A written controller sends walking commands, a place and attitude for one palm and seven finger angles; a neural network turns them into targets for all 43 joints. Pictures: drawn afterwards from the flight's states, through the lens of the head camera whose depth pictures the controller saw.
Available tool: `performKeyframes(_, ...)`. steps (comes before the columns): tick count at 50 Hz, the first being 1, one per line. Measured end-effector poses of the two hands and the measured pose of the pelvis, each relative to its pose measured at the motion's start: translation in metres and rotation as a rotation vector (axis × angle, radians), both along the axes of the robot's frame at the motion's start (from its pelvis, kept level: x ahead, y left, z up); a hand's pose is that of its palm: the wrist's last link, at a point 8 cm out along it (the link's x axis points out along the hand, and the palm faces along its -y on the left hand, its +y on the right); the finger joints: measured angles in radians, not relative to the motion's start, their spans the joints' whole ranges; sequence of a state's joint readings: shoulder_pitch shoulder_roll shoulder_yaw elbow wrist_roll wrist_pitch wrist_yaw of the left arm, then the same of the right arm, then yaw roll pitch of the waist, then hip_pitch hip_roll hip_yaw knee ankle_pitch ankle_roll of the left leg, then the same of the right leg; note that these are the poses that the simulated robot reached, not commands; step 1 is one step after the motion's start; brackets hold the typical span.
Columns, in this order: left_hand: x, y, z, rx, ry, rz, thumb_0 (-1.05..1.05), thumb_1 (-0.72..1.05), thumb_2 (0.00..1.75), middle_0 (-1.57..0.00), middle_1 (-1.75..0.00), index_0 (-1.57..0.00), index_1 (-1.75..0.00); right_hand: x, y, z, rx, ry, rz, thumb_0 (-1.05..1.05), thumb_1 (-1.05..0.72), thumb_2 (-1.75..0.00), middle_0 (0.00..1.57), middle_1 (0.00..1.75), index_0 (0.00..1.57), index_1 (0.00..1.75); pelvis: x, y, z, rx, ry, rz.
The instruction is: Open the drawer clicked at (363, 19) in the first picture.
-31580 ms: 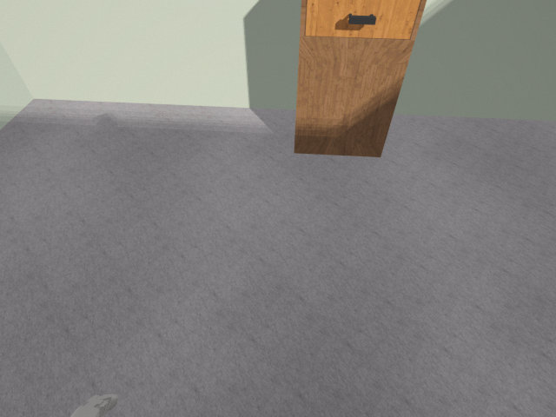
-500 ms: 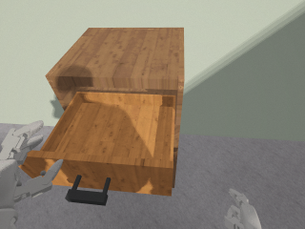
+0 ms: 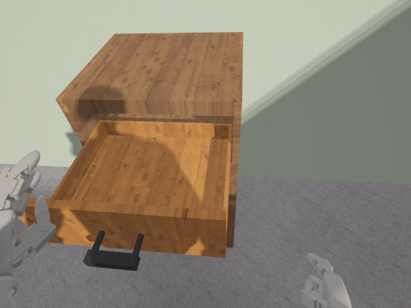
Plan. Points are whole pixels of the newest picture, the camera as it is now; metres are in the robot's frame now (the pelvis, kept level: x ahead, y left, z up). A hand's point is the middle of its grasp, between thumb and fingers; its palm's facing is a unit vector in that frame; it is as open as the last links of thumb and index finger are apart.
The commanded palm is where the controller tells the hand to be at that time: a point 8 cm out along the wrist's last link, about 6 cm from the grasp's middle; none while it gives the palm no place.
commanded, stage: step back with the hand held close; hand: left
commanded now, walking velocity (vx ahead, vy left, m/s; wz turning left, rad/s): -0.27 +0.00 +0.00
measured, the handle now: (116, 248) +0.23 +0.23 -0.03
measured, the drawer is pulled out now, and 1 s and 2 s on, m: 0.30 0.30 0.30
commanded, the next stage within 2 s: stop stepping back and stand still in 1.22 s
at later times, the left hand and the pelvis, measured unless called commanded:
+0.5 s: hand (19, 255) +0.14 +0.27 +0.16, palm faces +0.31 -0.80 -0.52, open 7.4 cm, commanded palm +0.09 +0.31 +0.18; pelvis -0.05 +0.03 -0.01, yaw -2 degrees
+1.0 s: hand out of the picture +0.08 +0.26 +0.16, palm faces +0.31 -0.81 -0.50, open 7.4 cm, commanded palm +0.02 +0.30 +0.18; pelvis -0.12 +0.03 -0.01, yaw -2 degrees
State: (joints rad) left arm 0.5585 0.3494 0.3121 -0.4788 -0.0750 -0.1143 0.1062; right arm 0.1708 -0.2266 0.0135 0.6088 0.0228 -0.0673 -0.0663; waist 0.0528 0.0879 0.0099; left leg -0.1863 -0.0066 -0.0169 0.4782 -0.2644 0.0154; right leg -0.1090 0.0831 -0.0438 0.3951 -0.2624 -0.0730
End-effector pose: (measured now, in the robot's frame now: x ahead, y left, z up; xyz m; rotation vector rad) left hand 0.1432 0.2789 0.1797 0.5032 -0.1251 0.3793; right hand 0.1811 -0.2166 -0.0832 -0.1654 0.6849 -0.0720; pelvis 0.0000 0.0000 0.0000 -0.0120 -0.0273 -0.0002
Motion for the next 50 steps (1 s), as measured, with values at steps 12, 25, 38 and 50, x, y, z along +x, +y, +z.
performKeyframes(12,0.009,0.001,-0.018,0.027,0.095,-0.135,0.01,0.89,0.90,-0.22,-0.30,-0.22,-0.30,-0.033,-0.016,0.004,-0.056,0.074,-0.121,0.01,-0.91,-0.90,0.20,0.30,0.20,0.30,-0.017,0.016,-0.002,0.003,0.058,-0.027)
performKeyframes(25,-0.036,0.028,-0.001,0.100,-0.016,-0.106,0.01,0.89,0.90,-0.22,-0.30,-0.22,-0.30,-0.060,0.015,0.006,-0.061,0.029,-0.079,0.01,-0.91,-0.90,0.20,0.30,0.20,0.30,-0.051,0.031,-0.010,0.013,0.058,-0.027)
performKeyframes(38,-0.070,0.015,-0.011,0.000,-0.094,-0.099,0.01,0.88,0.90,-0.22,-0.30,-0.22,-0.30,-0.110,0.016,-0.006,-0.065,0.082,-0.042,0.01,-0.90,-0.90,0.20,0.30,0.21,0.30,-0.083,0.026,-0.014,0.005,0.047,-0.001)
performKeyframes(50,-0.096,0.026,0.001,0.097,-0.086,-0.136,0.01,0.89,0.90,-0.22,-0.30,-0.21,-0.30,-0.150,0.014,0.000,-0.077,0.062,-0.087,0.01,-0.90,-0.90,0.20,0.30,0.20,0.30,-0.123,0.029,-0.013,-0.002,0.078,-0.042)
